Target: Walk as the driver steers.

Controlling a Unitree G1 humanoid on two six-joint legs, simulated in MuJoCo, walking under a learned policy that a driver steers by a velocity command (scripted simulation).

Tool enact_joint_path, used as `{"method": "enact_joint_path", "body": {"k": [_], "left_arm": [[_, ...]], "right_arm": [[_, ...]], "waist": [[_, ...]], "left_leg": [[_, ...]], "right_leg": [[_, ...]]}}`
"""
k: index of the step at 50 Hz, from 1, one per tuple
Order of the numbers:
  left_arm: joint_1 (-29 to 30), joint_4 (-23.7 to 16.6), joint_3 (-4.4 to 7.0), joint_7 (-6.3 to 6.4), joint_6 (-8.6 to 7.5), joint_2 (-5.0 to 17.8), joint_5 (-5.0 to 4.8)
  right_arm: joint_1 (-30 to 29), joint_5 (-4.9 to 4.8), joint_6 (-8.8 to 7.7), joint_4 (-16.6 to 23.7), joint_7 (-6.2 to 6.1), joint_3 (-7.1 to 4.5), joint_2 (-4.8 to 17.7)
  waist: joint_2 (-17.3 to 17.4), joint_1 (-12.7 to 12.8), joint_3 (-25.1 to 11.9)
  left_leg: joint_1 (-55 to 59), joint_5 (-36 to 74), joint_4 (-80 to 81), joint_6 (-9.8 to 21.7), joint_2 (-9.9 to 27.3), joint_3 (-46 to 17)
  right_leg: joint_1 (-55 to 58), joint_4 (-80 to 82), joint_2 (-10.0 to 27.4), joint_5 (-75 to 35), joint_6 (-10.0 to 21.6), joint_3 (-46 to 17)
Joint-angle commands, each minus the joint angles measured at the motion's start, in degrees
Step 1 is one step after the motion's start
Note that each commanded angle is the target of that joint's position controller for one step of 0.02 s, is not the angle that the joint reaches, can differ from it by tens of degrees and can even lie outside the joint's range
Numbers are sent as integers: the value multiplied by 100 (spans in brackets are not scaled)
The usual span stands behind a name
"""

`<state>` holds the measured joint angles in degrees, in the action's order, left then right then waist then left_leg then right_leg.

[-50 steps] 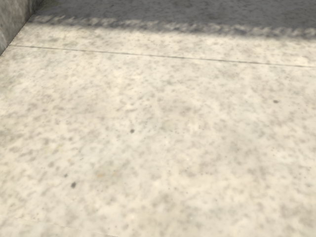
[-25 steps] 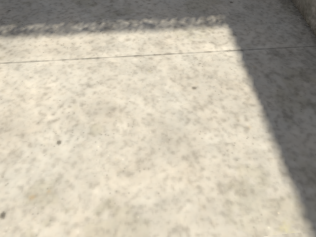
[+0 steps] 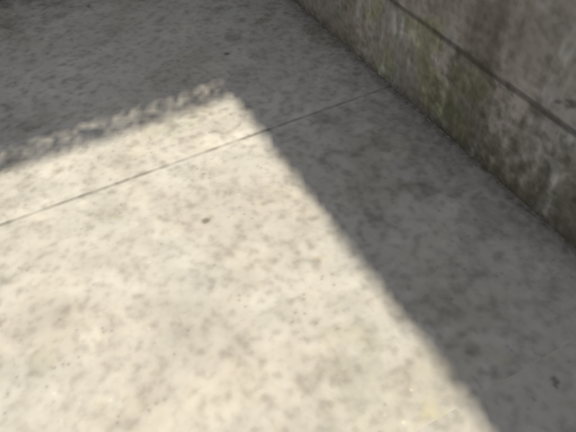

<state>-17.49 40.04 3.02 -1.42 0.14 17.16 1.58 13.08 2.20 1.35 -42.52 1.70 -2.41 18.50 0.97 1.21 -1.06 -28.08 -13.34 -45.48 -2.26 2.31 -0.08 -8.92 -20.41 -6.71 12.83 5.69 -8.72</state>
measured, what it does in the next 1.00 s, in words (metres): walks ahead, turning left: left foot, then right foot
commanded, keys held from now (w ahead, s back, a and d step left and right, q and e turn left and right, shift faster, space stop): w+q+shift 0.78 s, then w+e+shift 0.22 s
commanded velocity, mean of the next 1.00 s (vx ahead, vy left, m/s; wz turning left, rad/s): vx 0.89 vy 0.00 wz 0.60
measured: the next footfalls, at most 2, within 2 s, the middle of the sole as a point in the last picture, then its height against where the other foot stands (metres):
left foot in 0.24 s outside the picture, level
right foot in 0.66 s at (244, 363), level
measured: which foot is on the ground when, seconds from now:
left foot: up 0.00-0.22, down 0.24-0.68, up 0.70-1.00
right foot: down 0.00-0.24, up 0.26-0.64, down 0.66-1.00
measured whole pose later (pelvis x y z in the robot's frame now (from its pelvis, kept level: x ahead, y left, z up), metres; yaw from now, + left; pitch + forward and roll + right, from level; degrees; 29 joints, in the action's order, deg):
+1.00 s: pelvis +0.70 +0.35 -0.02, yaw +40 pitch +3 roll -2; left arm -34.0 53.9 2.4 -0.9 -5.9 17.7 0.6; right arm -5.1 2.7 -2.7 -34.4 5.1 0.6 17.7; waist 1.2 6.7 0.2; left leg -41.2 -2.8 -43.1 4.5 3.1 -0.9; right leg 7.0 -10.0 -0.9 19.5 -0.7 5.7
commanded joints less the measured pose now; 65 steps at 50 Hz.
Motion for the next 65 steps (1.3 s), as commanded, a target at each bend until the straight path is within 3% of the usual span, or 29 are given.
{"method": "enact_joint_path", "body": {"k": [1,9,11,12,13,14,16,17,19,22,28,31,32,33,34,35,36,38,42,45,47,51,53,54,55,56,57,59,65], "left_arm": [[-261,-170,242,39,-252,990,41],[-46,-18,238,155,-475,1038,107],[165,-15,216,144,-467,1068,71],[169,-24,156,156,-460,947,109],[440,-362,13,137,-499,637,77],[693,-597,-94,66,-580,253,190],[1083,-610,-70,-9,-718,689,250],[983,-557,-89,-31,-732,679,272],[922,-532,-156,-77,-582,579,349],[1506,-768,-228,-115,-357,513,291],[2686,-1247,-389,-136,-422,324,74],[1589,-960,-220,36,-428,755,18],[507,-704,-79,150,-434,1043,-55],[-823,-359,86,297,-432,1287,-38],[-1867,-172,207,431,-466,1598,169],[-1035,-337,252,367,-453,1916,306],[-270,-472,232,319,-423,1298,208],[26,-300,73,268,-436,609,196],[-557,445,-75,123,-712,187,49],[-490,608,-35,91,-797,439,-18],[-350,637,-16,59,-779,521,-106],[-796,872,125,17,-761,1228,-138],[-879,997,171,77,-661,1456,-115],[-862,975,132,82,-644,1317,-122],[-993,812,-32,83,-641,428,-6],[-1480,533,-67,84,-606,201,-362],[-899,540,20,114,-527,583,-277],[-442,586,4,30,-448,411,-188],[515,161,-58,-205,-53,-87,-15]], "right_arm": [[-906,-90,-196,597,92,-72,469],[-823,-143,-223,809,255,-71,514],[-30,-118,-245,589,213,-120,534],[1087,-70,-303,221,157,-252,772],[2284,-14,-346,3,56,-470,1496],[2063,-72,-392,92,71,-409,1538],[1502,-111,-377,225,25,-410,1248],[1471,-143,-375,209,-7,-410,1211],[1244,-185,-436,224,-69,-295,904],[1374,-234,-537,117,-82,-294,875],[1673,-290,-575,-216,-159,-364,951],[1260,-302,-621,-209,-196,-435,1259],[1041,-239,-645,-184,-164,-481,1460],[716,-163,-710,-146,-151,-461,1352],[716,-79,-764,-23,-157,-224,365],[1471,-466,-693,346,-127,-58,13],[996,-250,-583,133,-165,-94,558],[363,-80,-442,113,-23,-143,661],[-243,57,-281,503,196,77,-43],[-1032,90,-318,913,243,155,115],[-1482,89,-400,1046,360,262,164],[-1600,39,-484,944,280,242,320],[-110,121,-530,485,72,57,653],[821,194,-536,211,-58,-87,957],[1623,296,-587,67,-179,-224,1474],[1455,259,-540,198,-197,-278,1659],[842,156,-524,209,-187,-243,1197],[263,118,-624,118,-148,-110,522],[540,-135,-900,-409,-103,-4,-17]], "waist": [[-809,355,353],[-535,131,785],[-334,-333,438],[142,-808,-146],[1399,-1272,-688],[1871,-892,-370],[295,-717,11],[-90,-564,33],[48,-294,345],[54,-301,727],[338,-675,620],[314,-69,-216],[338,529,-808],[289,1200,-1310],[-979,1288,-1949],[-2644,362,-2562],[-1493,392,-1636],[-265,299,-456],[-521,-39,344],[-497,-264,814],[-299,-344,920],[-285,-328,589],[-496,-1070,-416],[-534,-1493,-909],[796,-1350,-1617],[1572,-905,-2475],[713,-760,-1428],[249,-430,-187],[355,5,603]], "left_leg": [[-909,134,326,211,91,7],[-406,-361,812,882,76,261],[1051,-429,1212,1106,-413,739],[2484,-802,1318,1229,-656,546],[3807,-2954,2334,1762,554,-2039],[4367,-3930,3507,2016,1229,-4758],[3932,-2276,3164,1961,1199,-3949],[3527,-1931,3219,1885,1008,-3437],[2717,-1312,3487,1777,566,-2847],[2066,-59,3789,1842,217,-2394],[2070,3085,3645,1536,117,-2261],[2162,5215,2462,1099,54,-2150],[1903,5419,1231,978,-8,-2139],[1197,4798,-216,922,-253,-2017],[283,447,-2410,995,-708,-1571],[-975,-1513,-3668,880,-1069,-1043],[-1335,-717,-3734,961,-531,-857],[-1241,-179,-3341,904,-78,-608],[-1323,-329,-2712,850,164,-845],[-1785,163,-1547,707,43,-798],[-693,1127,63,645,115,59],[884,1177,859,692,-288,387],[2628,511,1165,759,-591,324],[4023,211,1113,747,-113,-49],[5045,-1519,1306,680,1555,-1876],[5282,-2607,2720,1003,2592,-4662],[4476,-2748,2985,1014,2210,-4033],[3046,-928,3051,988,1711,-2306],[2243,1640,3677,701,1230,200]], "right_leg": [[459,1280,1856,2205,700,-1422],[542,1494,2304,1634,435,-168],[76,397,1983,-506,273,659],[-491,-1454,1611,-2244,150,1295],[-2112,-3953,992,-2006,-227,1751],[-4049,-4917,112,1213,-373,875],[-4521,-5370,825,370,-331,302],[-4220,-5034,995,226,-374,361],[-3782,-4534,1145,81,-589,473],[-3729,-3902,1051,-65,-805,878],[-2537,-1668,624,-1537,-736,1109],[-334,-1193,261,-1140,-524,982],[931,-1305,310,-714,-485,929],[2309,-1492,764,-84,-424,684],[3403,-1244,2257,2231,-300,-914],[3669,340,3549,3396,189,-4430],[2717,584,3117,4103,290,-4067],[1296,502,2735,2246,277,-2196],[192,1002,2273,583,291,-754],[-20,1495,2058,-271,407,17],[-665,1913,1597,-852,319,634],[-36,1509,1833,-4047,369,711],[174,-777,1712,-5298,191,818],[-795,-2357,1423,-4094,111,835],[-1891,-4634,872,575,135,775],[-2913,-6109,461,1337,120,322],[-3418,-6204,869,621,134,329],[-3294,-5658,1227,73,38,444],[-3593,-5031,1539,-524,-87,763]]}}
Velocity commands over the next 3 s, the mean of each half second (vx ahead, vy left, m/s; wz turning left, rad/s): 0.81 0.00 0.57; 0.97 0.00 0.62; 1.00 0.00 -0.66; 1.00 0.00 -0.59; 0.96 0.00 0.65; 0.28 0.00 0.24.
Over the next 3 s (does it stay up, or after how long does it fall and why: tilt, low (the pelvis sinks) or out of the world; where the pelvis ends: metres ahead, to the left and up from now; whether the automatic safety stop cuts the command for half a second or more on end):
stays up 2.23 0.90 -0.01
